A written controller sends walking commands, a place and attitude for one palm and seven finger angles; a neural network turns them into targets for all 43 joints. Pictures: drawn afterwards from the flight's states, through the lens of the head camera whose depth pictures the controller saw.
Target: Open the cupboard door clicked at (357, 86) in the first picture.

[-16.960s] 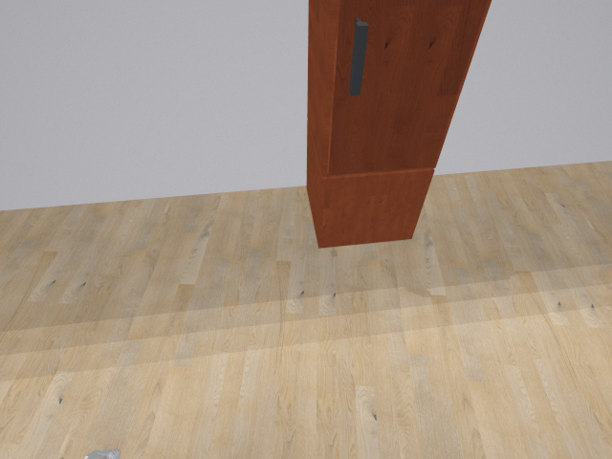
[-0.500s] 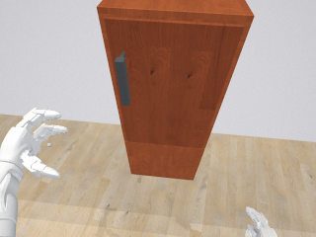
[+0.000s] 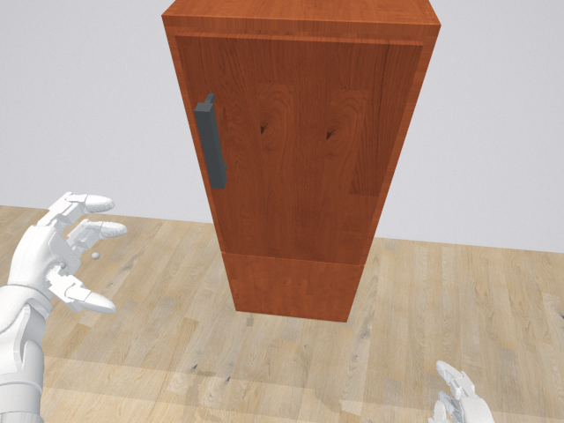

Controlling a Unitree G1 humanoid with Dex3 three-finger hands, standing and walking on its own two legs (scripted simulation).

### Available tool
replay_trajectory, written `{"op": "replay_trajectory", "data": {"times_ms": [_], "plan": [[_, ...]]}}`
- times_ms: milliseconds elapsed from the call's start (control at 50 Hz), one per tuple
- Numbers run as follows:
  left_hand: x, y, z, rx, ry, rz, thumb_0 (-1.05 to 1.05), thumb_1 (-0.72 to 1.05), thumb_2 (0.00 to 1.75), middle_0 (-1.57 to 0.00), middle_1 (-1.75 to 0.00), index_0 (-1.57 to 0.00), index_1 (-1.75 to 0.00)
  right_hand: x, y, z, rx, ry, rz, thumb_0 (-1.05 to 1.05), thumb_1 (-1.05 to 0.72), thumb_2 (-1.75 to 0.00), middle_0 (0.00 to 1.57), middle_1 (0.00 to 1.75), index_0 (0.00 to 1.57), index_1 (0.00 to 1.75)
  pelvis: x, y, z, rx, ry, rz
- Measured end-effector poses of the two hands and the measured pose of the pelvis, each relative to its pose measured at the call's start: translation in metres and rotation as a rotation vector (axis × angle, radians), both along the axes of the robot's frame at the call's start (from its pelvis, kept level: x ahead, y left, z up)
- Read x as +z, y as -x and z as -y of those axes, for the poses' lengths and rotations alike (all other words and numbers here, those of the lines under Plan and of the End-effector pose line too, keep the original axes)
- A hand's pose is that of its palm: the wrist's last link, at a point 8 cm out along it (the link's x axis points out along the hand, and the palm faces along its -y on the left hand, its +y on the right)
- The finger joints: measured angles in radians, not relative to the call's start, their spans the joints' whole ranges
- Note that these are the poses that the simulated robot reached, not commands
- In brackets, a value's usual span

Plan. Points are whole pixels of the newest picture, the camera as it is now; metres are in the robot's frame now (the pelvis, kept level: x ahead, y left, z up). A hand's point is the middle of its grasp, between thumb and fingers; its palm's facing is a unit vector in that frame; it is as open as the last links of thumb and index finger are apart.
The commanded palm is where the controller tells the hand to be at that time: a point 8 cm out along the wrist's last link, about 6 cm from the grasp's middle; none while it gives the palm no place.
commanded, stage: move the hooked fingers beside the handle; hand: left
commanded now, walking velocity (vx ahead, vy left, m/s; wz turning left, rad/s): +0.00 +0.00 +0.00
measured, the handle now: (215, 142) +0.57 +0.17 +0.08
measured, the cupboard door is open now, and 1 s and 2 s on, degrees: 0 0 0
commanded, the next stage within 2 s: none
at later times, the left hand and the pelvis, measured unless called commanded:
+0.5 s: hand (128, 212) +0.38 +0.26 +0.10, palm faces -0.04 -1.00 +0.00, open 14.0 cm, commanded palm +0.36 +0.31 +0.10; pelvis +0.00 +0.01 +0.00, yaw -1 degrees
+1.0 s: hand (145, 184) +0.44 +0.25 +0.10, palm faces -0.04 -1.00 +0.01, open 14.0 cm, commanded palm +0.42 +0.30 +0.09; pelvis +0.01 +0.02 -0.01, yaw -2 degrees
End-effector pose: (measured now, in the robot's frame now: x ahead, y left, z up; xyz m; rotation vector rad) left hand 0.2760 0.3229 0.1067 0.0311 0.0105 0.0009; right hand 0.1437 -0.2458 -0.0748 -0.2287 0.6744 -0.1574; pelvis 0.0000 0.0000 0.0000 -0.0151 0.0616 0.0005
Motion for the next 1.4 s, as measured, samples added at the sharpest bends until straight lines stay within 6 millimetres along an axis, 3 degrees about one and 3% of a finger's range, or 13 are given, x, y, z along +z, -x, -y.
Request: {"op": "replay_trajectory", "data": {"times_ms": [140,460,940,1400], "plan": [[0.001,-0.024,0.007,-0.013,0.002,0.004,-0.01,-0.5,0.3,-0.3,-1.2,-0.3,-1.2,-0.005,0.01,0.006,-0.022,0.012,-0.042,0.01,-0.9,-0.9,0.2,0.3,0.21,0.3,-0.001,0.002,0.001,-0.001,-0.001,-0.011],[-0.003,-0.077,0.012,-0.042,0.018,-0.002,-0.01,-0.5,0.3,-0.3,-1.2,-0.3,-1.2,-0.018,0.054,0.01,-0.1,0.02,-0.202,0.01,-0.9,-0.9,0.2,0.3,0.21,0.3,-0.003,-0.003,-0.008,-0.021,0.0,-0.054],[-0.01,-0.14,0.013,-0.047,0.035,-0.014,-0.01,-0.5,0.3,-0.29,-1.2,-0.3,-1.2,-0.027,0.081,-0.004,-0.137,0.035,-0.358,0.01,-0.9,-0.9,0.2,0.3,0.21,0.3,-0.009,-0.006,-0.024,-0.023,0.016,-0.121],[-0.007,-0.193,0.033,-0.042,0.029,-0.019,-0.01,-0.5,0.3,-0.3,-1.2,-0.3,-1.2,-0.038,0.142,0.0,-0.228,0.033,-0.552,0.01,-0.9,-0.9,0.2,0.3,0.21,0.3,-0.017,-0.004,-0.022,-0.034,0.023,-0.184]]}}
